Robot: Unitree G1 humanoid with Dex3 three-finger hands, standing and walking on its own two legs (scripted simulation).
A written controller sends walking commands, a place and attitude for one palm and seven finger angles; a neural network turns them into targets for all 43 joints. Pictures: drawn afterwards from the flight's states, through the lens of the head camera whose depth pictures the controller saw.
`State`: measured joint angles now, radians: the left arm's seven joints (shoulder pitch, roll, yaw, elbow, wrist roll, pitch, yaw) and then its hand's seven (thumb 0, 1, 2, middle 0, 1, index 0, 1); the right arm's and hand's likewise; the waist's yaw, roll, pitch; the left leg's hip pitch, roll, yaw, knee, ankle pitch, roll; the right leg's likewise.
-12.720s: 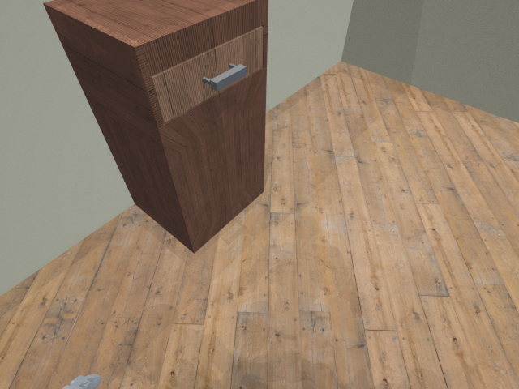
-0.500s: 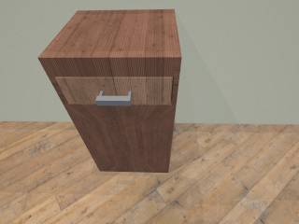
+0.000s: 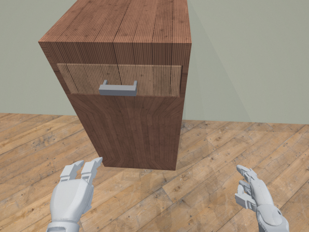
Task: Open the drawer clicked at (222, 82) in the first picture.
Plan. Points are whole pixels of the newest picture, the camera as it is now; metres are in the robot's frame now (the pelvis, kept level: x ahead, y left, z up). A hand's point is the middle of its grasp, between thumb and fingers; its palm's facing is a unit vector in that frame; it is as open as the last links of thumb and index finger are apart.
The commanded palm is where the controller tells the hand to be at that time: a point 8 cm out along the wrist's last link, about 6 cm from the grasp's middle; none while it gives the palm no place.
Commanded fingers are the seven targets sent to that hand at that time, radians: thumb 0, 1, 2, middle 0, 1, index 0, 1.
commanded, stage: raise the hand with hooked fingers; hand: left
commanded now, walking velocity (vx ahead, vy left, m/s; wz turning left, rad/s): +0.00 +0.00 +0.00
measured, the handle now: (119, 86) +0.58 +0.21 +0.03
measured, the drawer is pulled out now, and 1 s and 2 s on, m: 0.00 0.00 0.00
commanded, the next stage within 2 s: move the hooked fingers above the handle in 1.52 s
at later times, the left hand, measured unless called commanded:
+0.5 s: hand (66, 173) +0.23 +0.25 +0.04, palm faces +0.02 -0.11 -0.99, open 11.3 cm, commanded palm +0.21 +0.26 +0.10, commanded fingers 0.00 -0.15 0.45 -0.28 -0.98 -0.28 -0.98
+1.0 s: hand (47, 131) +0.30 +0.29 +0.12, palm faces +0.08 -0.06 -0.99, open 13.7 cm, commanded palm +0.27 +0.29 +0.18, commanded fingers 0.00 -0.50 0.30 -0.30 -1.20 -0.30 -1.20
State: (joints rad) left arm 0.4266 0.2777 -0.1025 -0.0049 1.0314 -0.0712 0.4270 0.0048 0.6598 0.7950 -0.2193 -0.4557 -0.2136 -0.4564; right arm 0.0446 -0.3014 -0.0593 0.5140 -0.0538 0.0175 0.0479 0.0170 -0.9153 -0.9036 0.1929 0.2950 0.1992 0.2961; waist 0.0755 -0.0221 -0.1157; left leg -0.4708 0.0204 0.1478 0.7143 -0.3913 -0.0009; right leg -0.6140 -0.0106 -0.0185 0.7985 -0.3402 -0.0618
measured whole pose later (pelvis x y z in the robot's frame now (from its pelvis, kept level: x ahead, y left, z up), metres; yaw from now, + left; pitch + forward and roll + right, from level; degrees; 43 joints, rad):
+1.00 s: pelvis +0.02 +0.04 +0.03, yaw +4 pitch +1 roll +0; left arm -0.05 0.46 -0.08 0.00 0.95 0.06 0.09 0.00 -0.45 0.32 -0.32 -1.17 -0.31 -1.17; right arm 0.07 -0.23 0.02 0.61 -0.01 0.13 0.00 0.01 -0.91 -0.90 0.20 0.30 0.20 0.30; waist 0.10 0.08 -0.01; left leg -0.17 -0.02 0.08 0.44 -0.29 0.04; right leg -0.26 -0.04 -0.08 0.46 -0.23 -0.01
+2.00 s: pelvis +0.00 +0.02 +0.03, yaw +4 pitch +3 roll +1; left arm -0.40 0.46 -0.12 0.37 0.96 -0.06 0.08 0.00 -0.49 0.30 -0.32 -1.20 -0.32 -1.20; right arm 0.14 -0.25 0.00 0.66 0.02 0.11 -0.02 0.01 -0.91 -0.90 0.20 0.30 0.20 0.30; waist 0.06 0.07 -0.01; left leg -0.23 -0.01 0.07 0.41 -0.24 0.03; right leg -0.31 -0.03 -0.09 0.44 -0.19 -0.03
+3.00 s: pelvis +0.02 +0.03 +0.02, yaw +3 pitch +14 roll +0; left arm -0.89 0.39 -0.14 1.01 1.05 -0.02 0.24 0.00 -0.49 0.30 -0.32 -1.20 -0.32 -1.20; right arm 0.31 -0.27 -0.06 0.72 -0.01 0.11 -0.01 0.01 -0.91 -0.90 0.20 0.30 0.20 0.30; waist -0.08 0.05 -0.09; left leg -0.47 0.00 0.08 0.56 -0.32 0.03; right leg -0.55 -0.02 -0.08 0.56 -0.25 -0.02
